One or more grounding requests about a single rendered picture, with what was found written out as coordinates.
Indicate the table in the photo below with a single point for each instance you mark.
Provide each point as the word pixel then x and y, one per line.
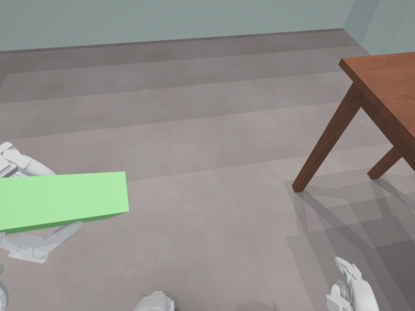
pixel 384 87

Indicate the right robot hand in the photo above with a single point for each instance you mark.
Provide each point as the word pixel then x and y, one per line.
pixel 358 294

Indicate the robot left thigh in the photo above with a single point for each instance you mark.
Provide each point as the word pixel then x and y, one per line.
pixel 155 302

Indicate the left robot hand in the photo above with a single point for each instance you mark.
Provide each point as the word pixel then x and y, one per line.
pixel 29 246

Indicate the sponge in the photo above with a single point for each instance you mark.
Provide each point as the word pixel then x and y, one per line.
pixel 39 202

